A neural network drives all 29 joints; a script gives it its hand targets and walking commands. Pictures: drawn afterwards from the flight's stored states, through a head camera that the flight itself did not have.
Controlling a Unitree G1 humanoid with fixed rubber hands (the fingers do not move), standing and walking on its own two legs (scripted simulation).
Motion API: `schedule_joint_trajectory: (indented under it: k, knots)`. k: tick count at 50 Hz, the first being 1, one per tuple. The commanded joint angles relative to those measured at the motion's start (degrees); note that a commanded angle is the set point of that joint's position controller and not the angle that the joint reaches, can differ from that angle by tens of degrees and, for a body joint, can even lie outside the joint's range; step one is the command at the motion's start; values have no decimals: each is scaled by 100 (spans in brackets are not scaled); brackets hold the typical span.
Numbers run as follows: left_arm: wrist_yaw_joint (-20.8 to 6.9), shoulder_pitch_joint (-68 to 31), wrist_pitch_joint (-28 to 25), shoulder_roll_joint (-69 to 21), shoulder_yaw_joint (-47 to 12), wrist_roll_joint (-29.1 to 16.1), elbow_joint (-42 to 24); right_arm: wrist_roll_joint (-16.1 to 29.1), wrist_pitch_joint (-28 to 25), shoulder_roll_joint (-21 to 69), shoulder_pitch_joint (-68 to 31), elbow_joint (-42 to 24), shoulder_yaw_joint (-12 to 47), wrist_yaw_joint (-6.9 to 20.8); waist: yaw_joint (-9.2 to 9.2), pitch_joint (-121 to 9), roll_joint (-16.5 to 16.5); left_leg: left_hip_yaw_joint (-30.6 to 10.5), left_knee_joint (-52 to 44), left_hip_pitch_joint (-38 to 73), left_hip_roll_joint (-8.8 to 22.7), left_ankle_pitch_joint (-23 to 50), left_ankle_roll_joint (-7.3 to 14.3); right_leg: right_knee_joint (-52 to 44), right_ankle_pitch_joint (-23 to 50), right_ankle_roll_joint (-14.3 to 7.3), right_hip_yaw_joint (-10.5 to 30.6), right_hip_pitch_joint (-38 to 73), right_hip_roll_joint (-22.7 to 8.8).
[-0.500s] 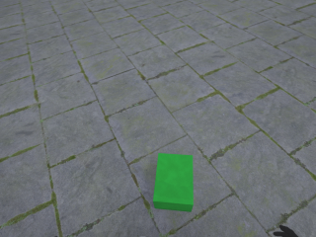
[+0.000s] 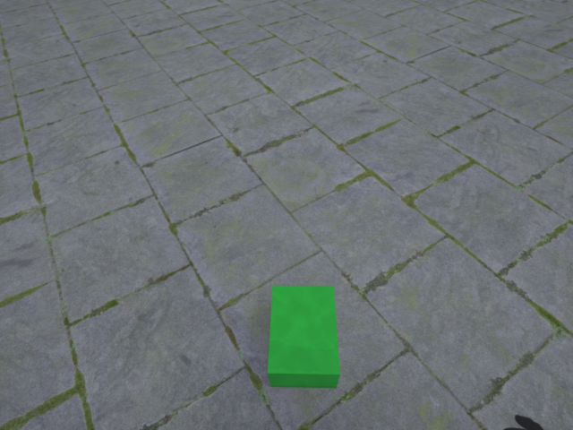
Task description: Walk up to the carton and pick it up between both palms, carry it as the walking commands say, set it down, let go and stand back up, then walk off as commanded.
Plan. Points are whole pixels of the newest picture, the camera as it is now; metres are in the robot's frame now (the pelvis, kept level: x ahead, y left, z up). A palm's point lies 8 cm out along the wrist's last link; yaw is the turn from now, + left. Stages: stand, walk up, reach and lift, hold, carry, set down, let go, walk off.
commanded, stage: walk up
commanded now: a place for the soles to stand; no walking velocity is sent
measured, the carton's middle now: (303, 335) +0.53 +0.01 -0.67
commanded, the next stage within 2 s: none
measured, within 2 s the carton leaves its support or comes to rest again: neither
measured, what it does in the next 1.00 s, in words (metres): steps on the spot: right foot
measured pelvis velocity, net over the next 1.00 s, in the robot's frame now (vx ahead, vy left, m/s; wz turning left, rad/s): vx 0.02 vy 0.09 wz -0.04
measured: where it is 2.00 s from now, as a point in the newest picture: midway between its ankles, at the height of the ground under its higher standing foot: outside the picture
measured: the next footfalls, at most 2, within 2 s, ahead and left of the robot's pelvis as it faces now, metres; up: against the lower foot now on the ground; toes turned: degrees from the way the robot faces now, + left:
right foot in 0.62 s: +0.10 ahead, -0.05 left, +0.00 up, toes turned +2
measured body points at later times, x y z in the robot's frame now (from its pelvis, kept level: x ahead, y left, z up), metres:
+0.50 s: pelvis +0.01 +0.07 -0.01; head +0.05 +0.07 +0.44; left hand +0.06 +0.44 -0.11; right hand +0.12 -0.26 -0.12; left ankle +0.03 +0.15 -0.71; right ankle +0.02 -0.10 -0.67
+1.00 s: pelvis +0.02 +0.09 +0.02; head +0.06 +0.11 +0.47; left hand +0.19 +0.38 -0.12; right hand +0.11 -0.24 -0.08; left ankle +0.03 +0.16 -0.71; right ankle +0.06 -0.04 -0.71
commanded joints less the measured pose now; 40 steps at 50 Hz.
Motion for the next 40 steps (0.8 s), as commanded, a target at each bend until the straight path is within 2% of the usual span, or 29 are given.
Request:
schedule_joint_trajectory:
  k: [1, 5, 6, 7, 8, 9, 10, 11, 12, 14, 16, 17, 18, 19, 20, 21, 22, 24, 27, 29, 31, 32, 33, 34, 35, 36, 37, 38, 40]
  knots:
    - [55, 9, -76, 1295, 354, -34, -252, -14, -73, -1394, -261, -325, -229, -51, -17, -1002, 545, -1274, -1602, 711, 1032, 592, 650, -114, 1074, -609, -459, -186, 98]
    - [11, 117, -82, 1249, 351, 64, -318, 12, -41, -1285, -473, -544, -259, -71, 82, -511, 173, -864, -1323, 430, 709, 200, 395, -761, 1314, -757, -37, -361, -84]
    - [20, -21, -64, 1351, 350, 40, -324, 11, -33, -1330, -267, -485, -258, -69, -38, -458, -263, -842, -1315, 435, 555, 76, 320, -814, 1341, -751, -63, -401, -105]
    - [-2, -5, -78, 1367, 373, 80, -358, -39, -46, -1265, -237, -481, -282, -69, -39, -589, -98, -791, -1350, 709, 598, 17, 308, -863, 1258, -801, 250, -529, -234]
    - [177, 1015, -148, 1874, 607, 54, -161, -254, 89, -1663, -311, -814, -429, 115, 241, -578, 246, -559, -572, 61, 284, -407, 274, -1013, 803, -1053, 508, -38, -479]
    - [253, 1450, -168, 2106, 726, 165, -12, -260, 163, -1338, -569, -975, -384, 201, 424, -507, -611, -380, 194, -717, 26, -828, 191, -1548, 91, -1272, 1276, 536, -900]
    - [298, 1501, -225, 2438, 825, 193, -147, -361, 179, -1183, -665, -1230, -388, 261, 518, -483, -967, -682, 1141, -1651, -162, -1000, 80, -1965, -1, -1890, 2894, 862, -1725]
    - [333, 1212, -279, 2483, 902, 239, -340, -316, 155, -1195, -598, -1264, -409, 278, 457, -479, -1181, -1085, 1686, -1825, 123, -1106, 44, -1948, 349, -2143, 3037, 890, -2028]
    - [366, 1066, -295, 2358, 848, 230, -451, -339, 150, -1125, -687, -1368, -430, 284, 451, -375, -676, -1253, 2106, -2112, 141, -1107, 23, -1916, 811, -2290, 3266, 762, -2233]
    - [393, 785, -303, 2057, 809, 216, -703, -245, 132, -1046, -205, -1350, -462, 328, 191, -307, -1117, -1024, 1476, -1671, 158, -1122, -34, -1337, 1819, -1934, 1964, 628, -1694]
    - [364, 616, -277, 2026, 771, 231, -852, -202, 85, -1081, 438, -1345, -531, 313, -71, -500, -1489, -790, 518, -773, 70, -857, -32, -1036, 2635, -1682, 1349, 246, -1451]
    - [325, 377, -245, 1987, 758, 185, -975, -188, 48, -1162, 532, -1206, -556, 296, -144, -630, -1178, -552, -373, 21, -36, -199, 19, -586, 2755, -1429, 934, -104, -1140]
    - [305, 304, -190, 1587, 619, 189, -1093, -193, -2, -1288, 1147, -1059, -713, 257, -487, -909, -429, -644, -956, 1463, -255, -61, 155, 404, 2130, -1041, 268, -1160, -606]
    - [329, 387, -172, 1104, 477, 118, -1193, -295, -43, -1860, 1510, -991, -825, 168, -728, -935, 1462, -2641, -2008, 1949, 842, -135, 572, 2149, 499, -611, -408, -2384, 366]
    - [393, 356, -117, 1231, 523, 75, -1303, -257, -69, -2121, 1216, -1293, -804, 128, -595, -953, 1247, -3756, -2596, 1270, 1654, -918, 1224, 2445, -1545, -660, -181, -2456, 378]
    - [400, 351, -87, 1575, 555, 12, -1147, -155, -69, -1990, 876, -1287, -742, 109, -512, -532, 609, -3954, -2734, 556, 1804, -525, 1410, 2709, -1400, -643, 43, -2043, 208]
    - [346, 428, -42, 1523, 549, 26, -1109, -145, -70, -1784, 828, -1311, -698, 34, -364, -524, 296, -3644, -2441, 706, 1661, -498, 1142, 2593, -1101, -699, 152, -2170, 10]
    - [239, 791, -55, 1539, 554, 14, -852, -134, -137, -1671, 628, -1292, -608, -80, -92, -391, 587, -2894, -2090, 571, 1323, -497, 1064, 2317, -749, -670, 62, -1812, -111]
    - [52, 783, -70, 1277, 517, 28, -782, -59, -278, -1383, 629, -1233, -441, -123, -20, -273, 693, -2438, -1744, 191, 1402, 1440, 1233, 1427, -830, -547, -312, -1036, -136]
    - [1, 735, -53, 1161, 477, -27, -809, 34, -362, -1374, 467, -1173, -315, -165, 110, -466, 400, -2299, -1417, 77, 1507, 2820, 1197, 758, -477, -572, -445, -345, -52]
    - [-42, 791, -43, 1247, 590, 0, -739, 146, -405, -1257, 422, -1156, -210, -188, 344, -642, 183, -1737, -926, -363, 1207, 2887, 622, -645, 856, -662, -316, 775, -51]
    - [-43, 666, -24, 1425, 541, 92, -759, 208, -432, -1037, 552, -1119, -125, -203, 274, -719, -644, -1473, -464, -256, 874, 2491, 282, -1136, 2135, -881, 473, 811, -544]
    - [-87, 276, -40, 1644, 646, 104, -855, 206, -429, -1043, 908, -945, -68, -212, -5, -741, -651, -1090, -457, -199, 320, 1604, -73, -1261, 2149, -1142, 1185, 597, -906]
    - [-130, -183, 10, 1662, 555, 87, -953, 180, -390, -1143, 1029, -786, -159, -274, -214, -548, -520, -1108, -718, 464, 316, 1233, -169, -906, 2284, -1371, 871, -211, -1015]
    - [-178, -326, 87, 1266, 513, -45, -985, 119, -444, -1157, 1088, -597, -168, -322, -236, -644, -245, -1404, -1292, 905, 373, 1218, -104, -447, 2105, -1231, 373, -531, -662]
    - [-209, -213, 190, 1176, 450, -28, -918, 102, -485, -1435, 883, -648, -214, -311, -122, -533, 112, -2204, -1776, 725, 972, 1556, 52, -56, 1340, -764, -178, -445, -66]
    - [-203, -87, 245, 1113, 457, -71, -861, 87, -514, -1475, 715, -663, -190, -333, -43, -490, 228, -2533, -1793, 683, 1298, 1766, 271, -91, 887, -706, -201, -387, -71]
    - [-175, -128, 251, 1008, 390, -128, -800, 70, -554, -1476, 518, -597, -200, -317, 79, -702, 296, -2262, -1698, 893, 1250, 2314, 452, -225, 842, -714, -234, -223, -156]
    - [-217, -183, 212, 1073, 423, -72, -766, 78, -573, -1403, 648, -604, -180, -355, 10, -919, 218, -2168, -1661, 816, 1203, 2798, 242, -466, 1518, -762, -62, 131, -192]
